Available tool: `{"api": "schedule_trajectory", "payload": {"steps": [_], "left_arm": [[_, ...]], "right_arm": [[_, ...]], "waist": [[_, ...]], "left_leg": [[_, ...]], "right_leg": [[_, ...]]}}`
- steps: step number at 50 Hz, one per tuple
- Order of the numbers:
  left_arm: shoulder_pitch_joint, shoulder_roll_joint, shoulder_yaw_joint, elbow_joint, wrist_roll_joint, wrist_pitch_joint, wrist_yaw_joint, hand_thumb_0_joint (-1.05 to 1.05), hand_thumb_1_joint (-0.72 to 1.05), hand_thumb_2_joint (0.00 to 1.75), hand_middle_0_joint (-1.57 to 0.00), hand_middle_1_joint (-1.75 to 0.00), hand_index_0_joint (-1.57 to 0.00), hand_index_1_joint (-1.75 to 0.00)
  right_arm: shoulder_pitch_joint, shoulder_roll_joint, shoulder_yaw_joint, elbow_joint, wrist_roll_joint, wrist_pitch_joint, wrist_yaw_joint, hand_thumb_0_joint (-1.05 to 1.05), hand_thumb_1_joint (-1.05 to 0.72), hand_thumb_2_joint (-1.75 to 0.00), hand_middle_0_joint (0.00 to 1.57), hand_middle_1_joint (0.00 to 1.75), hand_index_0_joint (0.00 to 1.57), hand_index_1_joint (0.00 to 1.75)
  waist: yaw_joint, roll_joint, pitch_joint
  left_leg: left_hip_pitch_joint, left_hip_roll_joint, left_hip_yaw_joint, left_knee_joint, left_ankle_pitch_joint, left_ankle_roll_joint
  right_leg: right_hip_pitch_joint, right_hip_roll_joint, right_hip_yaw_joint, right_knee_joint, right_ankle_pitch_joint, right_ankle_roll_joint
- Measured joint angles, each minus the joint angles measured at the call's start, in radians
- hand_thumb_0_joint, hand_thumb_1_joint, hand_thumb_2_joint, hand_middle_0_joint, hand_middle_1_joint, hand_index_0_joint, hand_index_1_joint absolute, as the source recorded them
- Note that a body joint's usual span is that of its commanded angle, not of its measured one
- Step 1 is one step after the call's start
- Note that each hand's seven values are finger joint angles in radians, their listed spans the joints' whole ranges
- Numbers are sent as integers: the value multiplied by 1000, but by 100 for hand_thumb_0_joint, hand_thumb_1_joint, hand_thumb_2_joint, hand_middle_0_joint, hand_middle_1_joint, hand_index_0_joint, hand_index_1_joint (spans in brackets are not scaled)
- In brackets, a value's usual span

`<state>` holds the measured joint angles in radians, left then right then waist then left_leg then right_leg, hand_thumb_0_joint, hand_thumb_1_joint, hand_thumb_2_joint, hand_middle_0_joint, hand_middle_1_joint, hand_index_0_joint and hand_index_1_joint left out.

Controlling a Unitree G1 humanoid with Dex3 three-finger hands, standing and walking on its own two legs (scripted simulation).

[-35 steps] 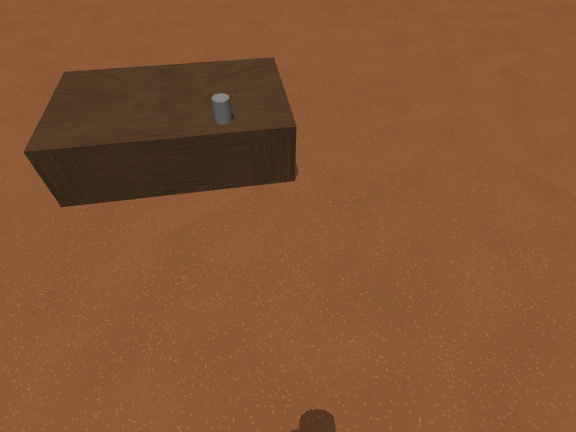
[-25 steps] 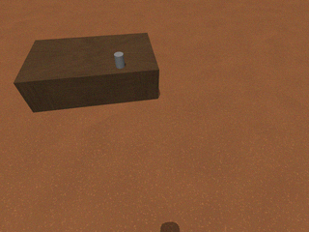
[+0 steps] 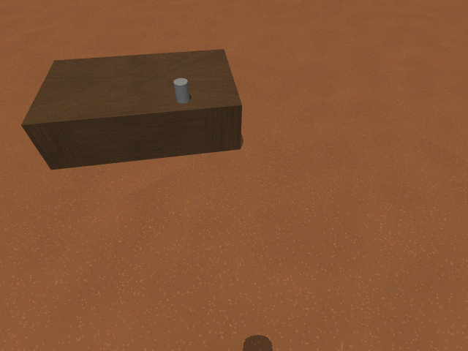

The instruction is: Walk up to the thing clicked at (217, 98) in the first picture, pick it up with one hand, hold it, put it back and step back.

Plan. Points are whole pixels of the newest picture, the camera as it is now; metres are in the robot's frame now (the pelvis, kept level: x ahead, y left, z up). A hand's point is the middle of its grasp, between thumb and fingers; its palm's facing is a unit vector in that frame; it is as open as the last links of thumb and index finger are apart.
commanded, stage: stand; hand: left
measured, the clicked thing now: (181, 90) +1.47 +0.28 -0.40
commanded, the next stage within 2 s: walk up in 0.42 s
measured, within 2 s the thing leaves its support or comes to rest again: neither
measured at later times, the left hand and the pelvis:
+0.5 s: hand out of the picture +0.08 +0.26 -0.15, palm faces +0.01 -0.95 -0.32, open 7.4 cm; pelvis +0.01 +0.00 +0.00, yaw +2 degrees
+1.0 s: hand (52, 338) +0.20 +0.36 -0.16, palm faces +0.07 -0.95 -0.31, open 7.4 cm; pelvis +0.17 +0.08 -0.01, yaw +7 degrees
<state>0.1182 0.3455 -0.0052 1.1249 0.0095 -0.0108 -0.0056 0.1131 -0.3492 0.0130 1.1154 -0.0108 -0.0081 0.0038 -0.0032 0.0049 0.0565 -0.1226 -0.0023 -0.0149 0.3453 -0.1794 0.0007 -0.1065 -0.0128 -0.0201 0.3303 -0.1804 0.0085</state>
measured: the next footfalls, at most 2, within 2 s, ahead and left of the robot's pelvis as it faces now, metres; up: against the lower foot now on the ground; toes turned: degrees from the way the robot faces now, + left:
left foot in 0.74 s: +0.17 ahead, +0.19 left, +0.00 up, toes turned +10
right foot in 1.22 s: +0.50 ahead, -0.07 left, +0.00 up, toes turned +2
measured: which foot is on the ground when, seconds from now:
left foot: down 0.00-0.52, up 0.54-0.72, down 0.74-1.00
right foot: down 0.00-0.76, up 0.78-1.00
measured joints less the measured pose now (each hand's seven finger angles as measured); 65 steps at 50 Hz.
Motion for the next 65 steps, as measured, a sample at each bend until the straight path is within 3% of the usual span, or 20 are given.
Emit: {"api": "schedule_trajectory", "payload": {"steps": [21, 26, 29, 33, 35, 37, 38, 39, 41, 43, 46, 52, 59, 62, 64, 65], "left_arm": [[1, 1, 0, -4, 0, 1, 1, 0, 91, 90, -20, -30, -20, -30], [43, 19, 54, -69, 24, -17, -49, 1, 91, 90, -20, -30, -21, -30], [65, 42, 77, -109, 32, -39, -55, 0, 91, 90, -20, -30, -21, -30], [116, 65, 93, -123, 39, -39, -57, 0, 91, 90, -20, -30, -21, -30], [143, 88, 97, -118, 41, -26, -63, 0, 91, 90, -20, -30, -21, -30], [163, 111, 101, -112, 38, -10, -68, 1, 91, 90, -20, -30, -21, -30], [171, 122, 102, -110, 37, -3, -69, 1, 91, 90, -20, -30, -20, -30], [177, 128, 103, -108, 37, 4, -68, 1, 91, 90, -20, -30, -20, -30], [182, 122, 97, -101, 33, 22, -63, 1, 91, 90, -20, -30, -20, -30], [169, 112, 82, -102, 26, 25, -67, 1, 91, 90, -20, -30, -20, -30], [145, 103, 72, -125, 13, 3, -76, 1, 91, 90, -20, -30, -20, -30], [107, 98, 74, -179, 13, -3, -104, 1, 91, 90, -20, -30, -20, -30], [53, 93, 78, -202, 14, 3, -114, 1, 91, 90, -20, -30, -20, -30], [22, 81, 86, -213, 11, -6, -106, 1, 91, 90, -20, -30, -20, -30], [-5, 56, 89, -231, 13, -25, -97, 1, 91, 90, -20, -30, -20, -30], [-9, 50, 87, -247, 9, -37, -92, 1, 91, 90, -20, -30, -20, -30]], "right_arm": [[1, -2, 1, 1, -1, -1, -1, 1, -90, -90, 20, 30, 20, 30], [77, -19, -44, -47, -23, -8, 40, 1, -90, -90, 20, 30, 20, 30], [99, -36, -65, -58, -31, -2, 44, 1, -90, -90, 20, 30, 20, 30], [102, -67, -88, -82, -27, -11, 66, 1, -90, -90, 20, 30, 20, 30], [104, -75, -98, -105, -22, -21, 77, 1, -90, -90, 20, 30, 20, 30], [114, -84, -109, -130, -21, -39, 80, 1, -90, -90, 20, 30, 20, 30], [117, -88, -118, -140, -23, -49, 77, 1, -90, -90, 20, 30, 20, 30], [114, -86, -124, -149, -28, -57, 69, 1, -90, -90, 20, 30, 20, 30], [120, -83, -125, -169, -28, -65, 55, 1, -90, -90, 20, 30, 20, 30], [136, -73, -115, -176, -19, -65, 51, 1, -90, -90, 20, 30, 20, 30], [175, -57, -91, -181, -9, -71, 46, 1, -90, -90, 20, 30, 20, 30], [244, -39, -69, -181, -1, -84, 47, 1, -90, -90, 20, 30, 20, 30], [288, -54, -67, -196, 0, -85, 37, 1, -90, -90, 20, 30, 20, 30], [297, -70, -70, -201, -4, -73, 26, 1, -90, -90, 20, 30, 20, 30], [277, -77, -72, -197, -1, -58, 13, 1, -90, -90, 20, 30, 20, 30], [269, -72, -68, -198, 3, -54, 9, 1, -90, -90, 20, 30, 20, 30]], "waist": [[0, -1, -4], [11, 8, -48], [30, -3, -40], [57, 3, -13], [61, -9, -10], [55, -22, -12], [52, -39, -8], [51, -62, -2], [31, -71, -8], [11, -67, -11], [-2, -75, -9], [-17, -71, -1], [-37, -35, 6], [-42, 0, 7], [-39, 47, 37], [-31, 40, 45]], "left_leg": [[5, -4, -3, -7, -1, 2], [-76, -4, -30, 160, -205, 41], [-173, 5, 11, 354, -240, 29], [-254, 46, 22, 397, -266, 23], [-261, 66, 29, 336, -214, 22], [-237, 75, 42, 249, -96, 11], [-228, 61, 55, 251, -20, 7], [-225, 41, 77, 286, -32, 9], [-214, 26, 93, 328, -97, 20], [-166, 18, 90, 291, -114, 36], [-77, 3, 89, 194, -99, 38], [65, -9, 81, 68, -115, 30], [174, 15, 78, 44, -220, -21], [186, 57, 71, 131, -316, -40], [111, 106, 33, 370, -317, -2], [51, 89, 9, 517, -304, 12]], "right_leg": [[7, -4, -3, -8, -2, 3], [-47, 1, -32, 132, -228, -40], [-28, -18, -60, 104, -93, -42], [46, -32, -82, 57, -120, -26], [72, -47, -88, 64, -148, -15], [75, -70, -95, 132, -211, -14], [61, -94, -89, 205, -262, -29], [26, -116, -60, 320, -315, -48], [-86, -77, 12, 573, -354, -59], [-182, -40, 25, 718, -311, -58], [-301, -45, 21, 737, -203, -44], [-430, -103, 26, 538, -39, -4], [-408, -110, 13, 279, 79, -30], [-357, -65, -20, 244, 93, -39], [-340, -29, -57, 308, 31, -32], [-331, -31, -59, 334, -4, -33]]}}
